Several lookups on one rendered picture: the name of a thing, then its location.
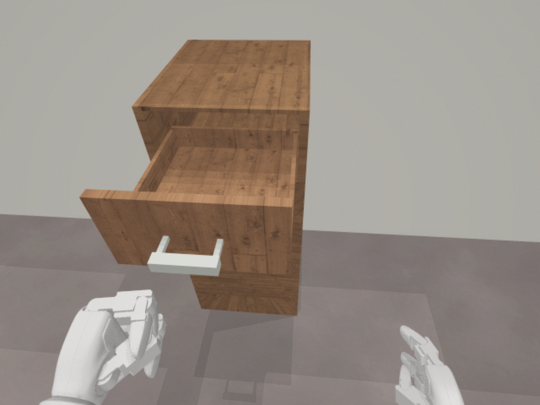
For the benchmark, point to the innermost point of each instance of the right robot hand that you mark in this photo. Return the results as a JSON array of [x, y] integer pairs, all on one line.
[[436, 385]]

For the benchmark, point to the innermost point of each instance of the handle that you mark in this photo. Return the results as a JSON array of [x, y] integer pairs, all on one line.
[[161, 262]]

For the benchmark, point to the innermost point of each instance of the drawer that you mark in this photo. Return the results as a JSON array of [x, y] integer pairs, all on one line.
[[204, 184]]

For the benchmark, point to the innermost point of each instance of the left robot hand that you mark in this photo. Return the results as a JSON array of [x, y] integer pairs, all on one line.
[[128, 325]]

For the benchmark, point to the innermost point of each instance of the cabinet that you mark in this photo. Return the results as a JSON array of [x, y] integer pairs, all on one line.
[[237, 83]]

